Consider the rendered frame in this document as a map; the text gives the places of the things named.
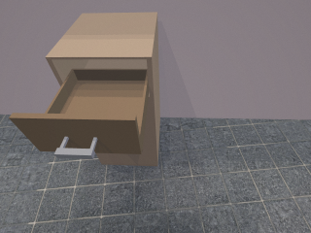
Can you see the drawer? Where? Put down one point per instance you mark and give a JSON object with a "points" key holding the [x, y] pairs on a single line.
{"points": [[108, 104]]}

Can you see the handle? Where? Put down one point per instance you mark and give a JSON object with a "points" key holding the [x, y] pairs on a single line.
{"points": [[72, 153]]}

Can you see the cabinet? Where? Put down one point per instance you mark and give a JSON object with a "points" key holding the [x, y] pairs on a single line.
{"points": [[115, 41]]}

